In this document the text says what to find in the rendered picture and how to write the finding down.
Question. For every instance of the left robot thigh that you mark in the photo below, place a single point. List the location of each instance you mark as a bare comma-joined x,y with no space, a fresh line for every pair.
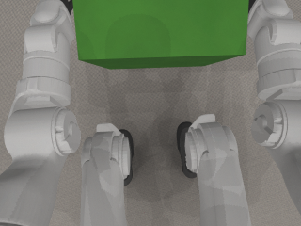
102,188

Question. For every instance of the carton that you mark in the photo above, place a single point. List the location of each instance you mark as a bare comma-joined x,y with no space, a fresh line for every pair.
142,34

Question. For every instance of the right robot forearm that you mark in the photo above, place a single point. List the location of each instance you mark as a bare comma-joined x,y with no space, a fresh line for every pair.
276,39

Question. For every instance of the robot left upper arm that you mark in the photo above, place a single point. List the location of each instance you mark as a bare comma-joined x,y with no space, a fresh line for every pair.
39,141

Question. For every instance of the left robot forearm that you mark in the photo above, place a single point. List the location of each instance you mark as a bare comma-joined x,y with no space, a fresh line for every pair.
46,61

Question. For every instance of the robot right upper arm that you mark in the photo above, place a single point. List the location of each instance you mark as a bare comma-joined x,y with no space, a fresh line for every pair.
277,126

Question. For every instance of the left robot hand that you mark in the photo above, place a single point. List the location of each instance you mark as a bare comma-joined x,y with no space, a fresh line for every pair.
68,4

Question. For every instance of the right robot thigh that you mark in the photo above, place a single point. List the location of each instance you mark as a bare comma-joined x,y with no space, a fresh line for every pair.
221,187

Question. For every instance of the robot thigh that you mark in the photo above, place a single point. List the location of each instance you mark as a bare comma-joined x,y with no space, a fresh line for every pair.
221,187
102,188

